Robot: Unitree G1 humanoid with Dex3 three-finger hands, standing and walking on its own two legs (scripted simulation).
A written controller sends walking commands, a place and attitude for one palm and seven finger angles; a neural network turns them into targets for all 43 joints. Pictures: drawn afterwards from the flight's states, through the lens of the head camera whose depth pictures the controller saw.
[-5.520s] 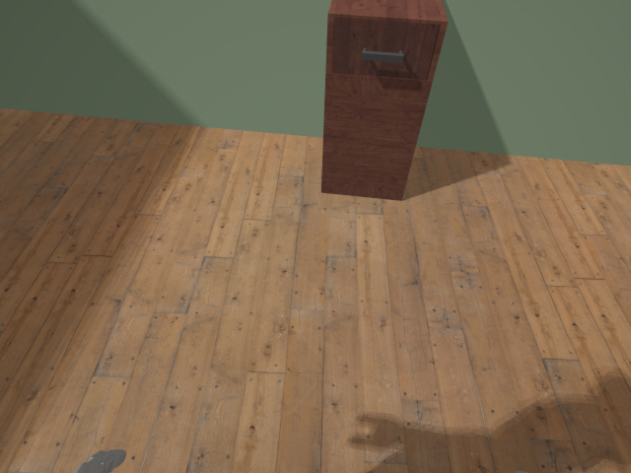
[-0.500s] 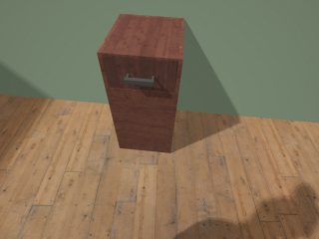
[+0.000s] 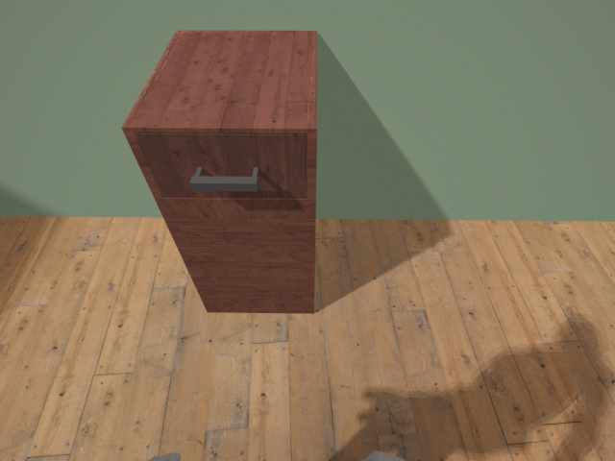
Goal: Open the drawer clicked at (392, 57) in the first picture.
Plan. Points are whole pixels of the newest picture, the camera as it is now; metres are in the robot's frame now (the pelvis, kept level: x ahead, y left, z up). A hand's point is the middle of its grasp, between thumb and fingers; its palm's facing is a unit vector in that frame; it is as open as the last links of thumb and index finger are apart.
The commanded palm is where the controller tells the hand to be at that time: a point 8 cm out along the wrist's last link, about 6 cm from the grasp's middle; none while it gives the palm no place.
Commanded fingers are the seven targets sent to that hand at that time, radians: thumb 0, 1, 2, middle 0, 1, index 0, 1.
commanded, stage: take the last steps up to it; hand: left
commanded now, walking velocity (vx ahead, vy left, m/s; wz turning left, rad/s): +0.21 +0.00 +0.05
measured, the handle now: (226, 177) +0.66 +0.20 -0.07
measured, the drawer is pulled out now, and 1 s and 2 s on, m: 0.00 0.00 0.00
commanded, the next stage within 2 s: come to a stop and stand still in 0.20 s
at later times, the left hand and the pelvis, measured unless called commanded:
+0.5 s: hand out of the picture +0.13 +0.20 -0.16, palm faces +0.06 -0.99 -0.15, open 7.4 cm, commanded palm none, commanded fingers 0.00 0.90 0.90 -0.20 -0.30 -0.20 -0.30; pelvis +0.13 +0.03 +0.02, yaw +0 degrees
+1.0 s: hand (210, 434) +0.18 +0.15 -0.13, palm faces +0.06 -0.96 -0.28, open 7.4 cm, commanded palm none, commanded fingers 0.00 0.90 0.90 -0.20 -0.30 -0.20 -0.30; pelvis +0.12 -0.04 +0.03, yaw +0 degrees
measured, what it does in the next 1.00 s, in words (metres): walks ahead: left foot, then right foot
